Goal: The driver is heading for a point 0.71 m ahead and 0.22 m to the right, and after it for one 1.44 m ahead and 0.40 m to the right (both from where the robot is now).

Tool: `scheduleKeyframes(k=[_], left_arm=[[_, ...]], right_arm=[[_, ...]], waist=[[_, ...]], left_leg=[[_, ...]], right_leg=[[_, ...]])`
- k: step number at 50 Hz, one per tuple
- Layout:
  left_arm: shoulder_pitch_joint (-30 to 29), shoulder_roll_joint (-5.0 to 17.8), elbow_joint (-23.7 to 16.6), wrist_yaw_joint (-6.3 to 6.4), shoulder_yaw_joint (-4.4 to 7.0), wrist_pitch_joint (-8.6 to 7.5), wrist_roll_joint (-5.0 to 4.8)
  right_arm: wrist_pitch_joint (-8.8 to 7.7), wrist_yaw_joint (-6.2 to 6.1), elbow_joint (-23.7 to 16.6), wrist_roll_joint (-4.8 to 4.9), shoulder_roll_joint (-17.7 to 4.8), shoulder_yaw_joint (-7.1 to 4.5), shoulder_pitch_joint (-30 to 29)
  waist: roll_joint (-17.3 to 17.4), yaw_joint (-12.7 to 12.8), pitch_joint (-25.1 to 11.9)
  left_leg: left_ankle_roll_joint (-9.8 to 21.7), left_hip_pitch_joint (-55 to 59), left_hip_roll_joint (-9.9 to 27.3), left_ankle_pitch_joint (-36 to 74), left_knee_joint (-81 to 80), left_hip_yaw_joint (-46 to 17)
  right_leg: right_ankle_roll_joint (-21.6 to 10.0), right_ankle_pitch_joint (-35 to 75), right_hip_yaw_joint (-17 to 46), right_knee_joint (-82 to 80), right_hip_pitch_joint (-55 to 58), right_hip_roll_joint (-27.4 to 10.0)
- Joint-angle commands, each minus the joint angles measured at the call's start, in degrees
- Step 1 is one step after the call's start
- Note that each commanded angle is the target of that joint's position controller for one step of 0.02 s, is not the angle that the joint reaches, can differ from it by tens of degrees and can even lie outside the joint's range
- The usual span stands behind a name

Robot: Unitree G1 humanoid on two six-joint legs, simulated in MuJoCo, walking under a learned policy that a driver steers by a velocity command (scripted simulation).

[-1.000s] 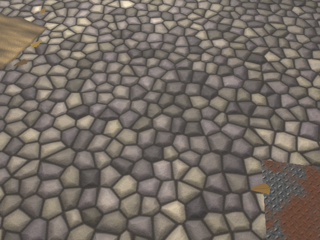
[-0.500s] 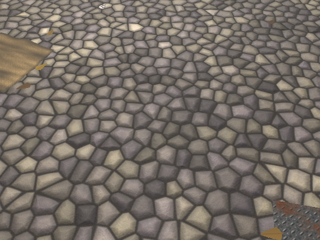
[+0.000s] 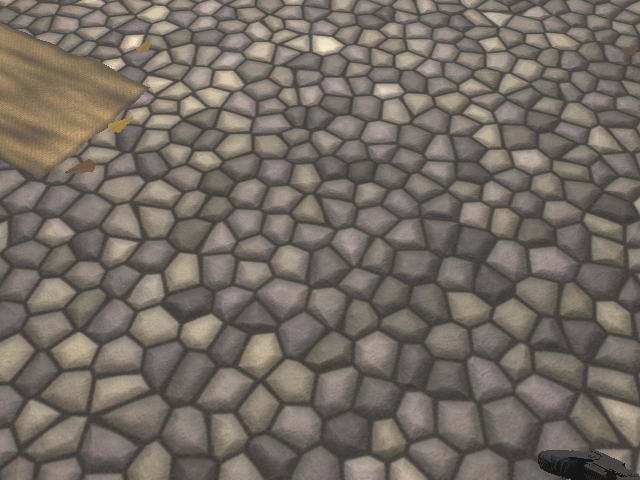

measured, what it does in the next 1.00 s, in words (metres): walks ahead, turning right: left foot, then right foot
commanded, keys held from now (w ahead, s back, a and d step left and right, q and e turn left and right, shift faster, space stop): w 0.16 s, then w+e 0.70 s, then e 0.14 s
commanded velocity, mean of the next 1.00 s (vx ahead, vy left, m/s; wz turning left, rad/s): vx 0.48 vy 0.00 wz -0.36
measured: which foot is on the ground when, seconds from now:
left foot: up 0.00-0.00, down 0.02-0.62, up 0.64-1.00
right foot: down 0.00-0.04, up 0.06-0.62, down 0.64-1.00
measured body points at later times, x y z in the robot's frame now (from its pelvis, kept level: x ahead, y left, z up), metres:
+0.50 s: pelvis +0.25 +0.02 +0.02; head +0.26 +0.01 +0.47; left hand +0.43 +0.25 -0.10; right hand +0.23 -0.25 -0.13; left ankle +0.16 +0.12 -0.73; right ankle +0.42 -0.16 -0.67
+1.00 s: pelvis +0.52 -0.08 +0.02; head +0.56 -0.11 +0.46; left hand +0.69 +0.16 -0.09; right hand +0.63 -0.40 -0.07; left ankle +0.77 -0.01 -0.68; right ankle +0.44 -0.14 -0.73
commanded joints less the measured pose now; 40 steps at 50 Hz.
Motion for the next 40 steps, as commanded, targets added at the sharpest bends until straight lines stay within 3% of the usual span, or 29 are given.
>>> scheduleKeyframes(k=[1, 2, 3, 4, 5, 6, 8, 10, 13, 18, 24, 26, 28, 30, 31, 32, 33, 34, 35, 36, 37, 38, 40], left_arm=[[-3.63, 7.82, -3.42, 0.27, 1.33, 0.44, 0.59], [-0.7, 4.8, -4.61, 0.16, 0.29, 0.52, 1.35], [4.37, -1.55, -4.62, -0.32, -1.53, -0.76, 0.66], [-0.63, 4.64, -5.14, -0.64, -0.1, -1.88, -0.82], [-5.58, 7.46, -6.96, -0.73, 0.63, -2.62, -1.78], [-7.93, 7.75, -7.49, -0.22, 0.82, -2.82, -1.37], [-6.61, 6.51, -7.04, 0.34, 1.44, -1.6, -0.25], [-4.85, 4.23, -6.44, 0.43, 1.28, -0.1, -0.48], [-9.94, 5.13, -8.21, 0.72, 1.81, 0.96, -0.23], [-15.2, 4.81, -9.76, -0.2, 2.26, 0.37, -0.08], [-25.25, 2.07, -14.7, -2.32, 0.51, 0.15, -0.02], [-27.42, 2.07, -16.79, -3.26, 0.21, 0.1, -0.13], [-26.81, 3.05, -18.35, -4.16, 0.47, 0.09, -0.31], [-19.75, 6.06, -17.94, -4.51, 2.0, 0.36, -0.37], [-10.97, 9.06, -16.0, -4.22, 3.69, 0.41, -0.55], [-1.33, 14.1, -14.06, -3.01, 5.78, 0.87, -0.48], [-0.82, 19.22, -13.93, -2.48, 6.48, 0.83, -0.77], [1.8, 15.4, -14.92, -2.37, 5.14, 0.43, 0.13], [-0.13, 11.98, -14.73, -2.14, 4.3, 0.05, 0.56], [-4.19, 9.97, -15.65, -2.09, 3.71, -0.26, 0.25], [-8.73, 8.25, -16.94, -2.14, 3.16, -0.32, 0.4], [-11.36, 6.79, -18.1, -2.01, 2.56, -0.39, 0.91], [-12.14, 7.87, -18.81, -1.62, 2.68, -0.45, 0.67]], right_arm=[[-0.27, -0.31, 2.44, 0.11, -10.69, -4.39, 16.4], [-0.13, -0.75, 4.18, -0.87, -14.68, -5.41, 25.12], [-0.18, -0.16, 4.94, -1.17, -16.11, -5.22, 27.59], [-0.64, 0.08, 4.54, -0.46, -11.44, -3.82, 24.21], [-1.03, 0.0, 3.32, -0.3, -9.4, -3.12, 18.65], [-1.29, 0.06, 2.23, -0.91, -8.49, -2.71, 13.75], [-1.68, 0.34, 2.01, -2.1, -5.8, -1.85, 10.03], [-1.88, 0.09, 2.87, -1.87, -5.8, -1.87, 10.96], [-2.23, -1.21, 4.25, -2.2, -8.32, -2.47, 14.35], [-2.04, -2.52, 4.78, -2.17, -8.33, -2.16, 17.17], [-0.63, -3.0, 6.36, -1.75, -9.14, -2.26, 22.86], [0.39, -3.03, 6.46, -1.41, -9.78, -2.58, 23.82], [1.27, -3.23, 5.62, -1.02, -11.07, -2.99, 22.36], [2.09, -3.73, 4.39, -0.92, -12.77, -3.49, 20.69], [2.45, -3.93, 3.74, -0.76, -12.84, -3.4, 19.68], [1.99, -3.98, 2.41, -1.27, -12.02, -2.9, 19.94], [-0.01, -2.69, -0.41, -3.0, -2.57, -0.13, 24.72], [-2.9, -1.76, -1.58, -0.52, -6.76, -0.7, 19.31], [-4.38, -1.25, -3.32, 1.43, -9.12, -1.38, 13.85], [-5.0, -1.39, -3.52, 0.97, -8.94, -1.23, 12.53], [-4.86, -1.81, -3.04, -0.44, -9.23, -1.74, 12.21], [-4.02, -1.93, -2.95, -0.99, -9.79, -2.29, 13.2], [-2.39, -1.99, -3.6, -1.58, -8.64, -2.47, 14.42]], waist=[[-5.66, -12.31, -7.73], [2.67, -12.94, -15.33], [16.47, -9.91, -22.28], [11.03, -10.8, -16.41], [8.11, -9.46, -8.67], [3.27, -7.4, -5.48], [3.46, -3.53, -3.11], [4.2, -2.44, -2.38], [2.33, -3.29, 0.51], [1.85, -4.95, 1.17], [0.67, -9.04, 4.78], [0.89, -9.45, 5.3], [2.57, -7.75, 4.06], [5.38, -3.17, -1.78], [4.72, 1.63, -6.64], [-0.43, 5.55, -12.67], [-14.86, -0.84, -17.5], [-10.03, 2.75, -23.58], [-8.01, 3.63, -16.24], [-3.16, 1.36, -11.4], [-0.4, -1.27, -7.78], [-0.62, -3.5, -6.32], [-1.25, -5.47, -4.69]], left_leg=[[3.81, 26.05, -1.93, -3.22, 0.88, 1.05], [8.52, 43.89, 10.01, -9.59, 0.07, -15.22], [15.86, 53.71, 20.24, -24.03, -11.21, -42.61], [13.25, 49.05, 18.22, -31.47, -15.42, -43.24], [10.86, 40.59, 16.95, -29.63, -16.62, -34.97], [9.72, 32.07, 15.2, -23.79, -18.05, -28.86], [8.56, 21.28, 11.67, -15.93, -20.91, -20.41], [8.95, 17.87, 11.06, -14.17, -23.58, -15.43], [9.28, 18.64, 11.75, -11.4, -26.19, -11.11], [6.76, 23.86, 10.61, -3.83, -26.05, -2.04], [5.77, 34.13, 12.75, 2.94, -24.04, 4.65], [5.55, 38.43, 14.19, 7.61, -21.09, 5.78], [4.52, 39.97, 14.87, 21.77, -15.83, 7.63], [3.05, 39.31, 14.43, 43.73, -3.76, 9.72], [1.33, 35.46, 12.43, 45.35, 7.78, 11.21], [-1.2, 21.49, 10.29, 30.23, 24.79, 11.24], [-4.89, -5.17, -2.49, -25.36, 44.9, 6.84], [-3.86, -12.73, -4.14, -31.21, 52.14, -5.9], [-2.21, -17.85, -0.73, -26.26, 51.33, -7.02], [-1.4, -16.14, 2.0, -21.32, 46.3, -6.61], [-1.75, -11.86, 3.71, -18.83, 40.95, -6.22], [-2.17, -7.48, 4.86, -17.46, 38.16, -6.52], [-3.95, -4.52, 5.19, -16.66, 32.77, -5.86]], right_leg=[[-6.0, 47.79, 1.4, 20.4, -11.0, -10.64], [-3.64, 29.81, -1.23, 40.37, -26.68, -5.7], [-1.74, -9.69, 3.63, 56.81, -42.01, 3.38], [-3.0, -9.87, 8.93, 63.51, -48.12, 0.38], [-4.2, -4.36, 7.23, 63.65, -51.06, -2.65], [-4.52, 1.27, 6.06, 60.89, -48.3, -5.62], [-4.46, 6.27, 6.32, 55.92, -41.64, -9.0], [-3.81, 7.19, 5.95, 53.02, -40.01, -9.88], [-2.22, 14.27, 7.3, 47.2, -46.83, -10.0], [-1.33, 27.81, 7.99, 35.92, -50.68, -7.07], [-2.05, 27.67, 2.49, 24.98, -53.42, -6.49], [-2.97, 22.71, 0.46, 23.07, -54.41, -5.9], [-4.69, 16.56, -2.54, 21.79, -50.32, -3.95], [-7.15, 11.78, -6.26, 22.21, -38.06, 0.67], [-9.18, 14.89, -6.49, 18.66, -25.42, 3.23], [-12.75, 14.72, 4.83, 17.11, -6.8, -2.63], [-23.31, 8.07, 37.41, 12.66, 12.7, -17.47], [-25.3, 5.8, 49.44, 5.0, 17.54, -20.64], [-21.97, 10.41, 39.97, 4.69, 13.69, -18.46], [-19.79, 15.17, 32.07, 4.66, 5.07, -15.76], [-18.44, 20.65, 26.81, 3.68, -4.19, -13.65], [-18.04, 24.58, 23.75, 2.14, -10.22, -12.08], [-18.39, 27.89, 21.47, 0.05, -16.32, -11.04]])
Keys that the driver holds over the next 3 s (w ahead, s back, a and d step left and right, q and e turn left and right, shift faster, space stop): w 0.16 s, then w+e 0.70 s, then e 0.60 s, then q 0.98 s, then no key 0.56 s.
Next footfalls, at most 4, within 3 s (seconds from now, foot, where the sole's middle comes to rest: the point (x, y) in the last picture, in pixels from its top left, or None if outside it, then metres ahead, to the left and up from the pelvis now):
0.02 left None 0.20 0.12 -0.76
0.64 right None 0.48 -0.15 -0.76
1.08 left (391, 334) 0.81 -0.08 -0.76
1.52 right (473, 425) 0.60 -0.25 -0.76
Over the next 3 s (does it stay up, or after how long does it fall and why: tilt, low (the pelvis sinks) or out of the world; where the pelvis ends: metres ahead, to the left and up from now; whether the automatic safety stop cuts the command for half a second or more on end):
stays up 0.65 -0.12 0.01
